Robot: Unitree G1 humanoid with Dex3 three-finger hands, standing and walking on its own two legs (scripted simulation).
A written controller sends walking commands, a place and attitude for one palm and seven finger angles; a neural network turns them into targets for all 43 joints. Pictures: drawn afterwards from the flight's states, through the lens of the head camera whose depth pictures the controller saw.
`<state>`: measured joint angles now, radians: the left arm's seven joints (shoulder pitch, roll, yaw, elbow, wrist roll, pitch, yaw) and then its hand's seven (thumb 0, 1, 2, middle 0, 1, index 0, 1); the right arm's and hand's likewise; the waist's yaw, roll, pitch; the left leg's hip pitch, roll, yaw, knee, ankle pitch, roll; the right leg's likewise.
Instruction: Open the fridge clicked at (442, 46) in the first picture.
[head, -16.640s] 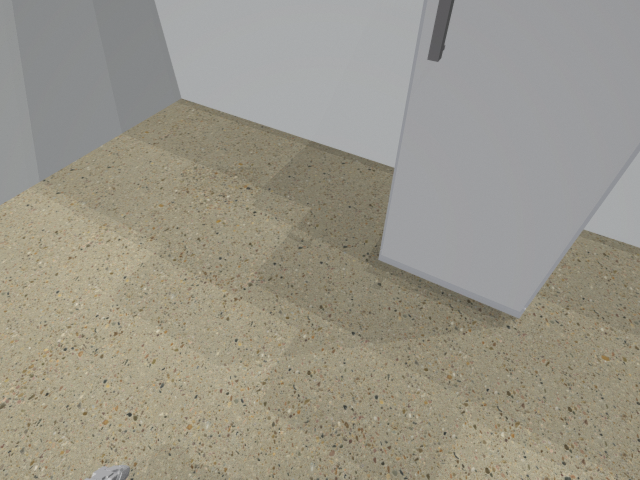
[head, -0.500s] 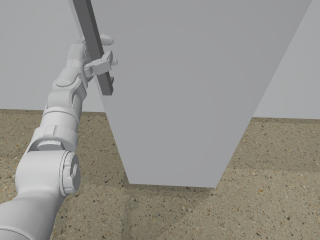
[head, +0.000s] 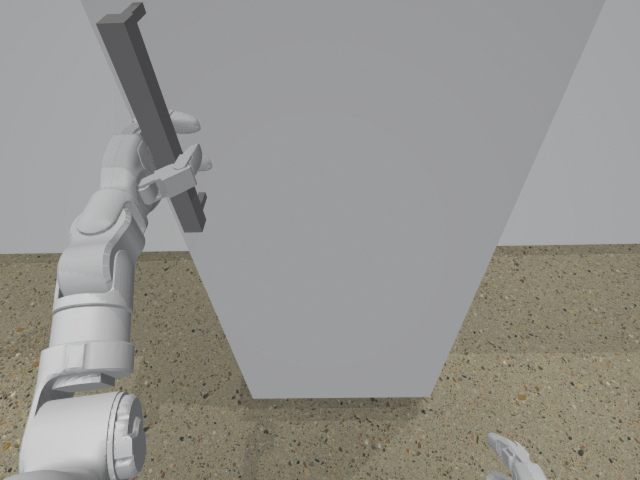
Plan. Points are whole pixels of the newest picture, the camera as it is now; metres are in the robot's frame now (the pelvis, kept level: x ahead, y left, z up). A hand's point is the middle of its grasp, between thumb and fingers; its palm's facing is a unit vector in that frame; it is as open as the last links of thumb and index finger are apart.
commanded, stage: move the hooked fingers beside the handle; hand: left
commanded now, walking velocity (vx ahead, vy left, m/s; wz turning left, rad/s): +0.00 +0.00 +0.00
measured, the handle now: (169, 133) +0.45 +0.18 +0.23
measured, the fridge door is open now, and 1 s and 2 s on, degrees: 0 0 0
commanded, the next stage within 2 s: relax the arm and regain balance in 1.04 s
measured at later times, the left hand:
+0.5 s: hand (146, 174) +0.39 +0.20 +0.22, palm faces +0.05 -1.00 -0.07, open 12.3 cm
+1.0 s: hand (144, 161) +0.42 +0.21 +0.22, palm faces +0.01 -0.99 -0.13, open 13.4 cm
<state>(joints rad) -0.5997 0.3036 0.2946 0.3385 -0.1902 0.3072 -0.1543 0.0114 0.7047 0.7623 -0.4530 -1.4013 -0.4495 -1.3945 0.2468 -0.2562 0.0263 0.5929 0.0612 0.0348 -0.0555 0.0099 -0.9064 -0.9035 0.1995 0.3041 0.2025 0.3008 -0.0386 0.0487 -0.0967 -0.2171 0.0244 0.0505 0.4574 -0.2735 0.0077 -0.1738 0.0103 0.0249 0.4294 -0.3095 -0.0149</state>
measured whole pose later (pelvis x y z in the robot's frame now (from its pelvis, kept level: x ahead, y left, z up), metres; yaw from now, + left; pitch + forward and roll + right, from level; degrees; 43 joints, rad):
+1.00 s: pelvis +0.15 -0.07 +0.01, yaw +2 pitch +9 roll +2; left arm -0.12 0.49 0.56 0.03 -0.42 0.25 -0.58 -0.02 -0.50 0.31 -0.50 -1.26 -0.40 -1.24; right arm 0.25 -0.29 0.01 0.58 0.06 -0.07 -0.08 0.01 -0.91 -0.90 0.20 0.30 0.20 0.30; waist 0.09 0.09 -0.12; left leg -0.20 0.07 -0.06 0.63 -0.12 0.04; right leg -0.17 0.06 -0.05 0.66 -0.17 0.06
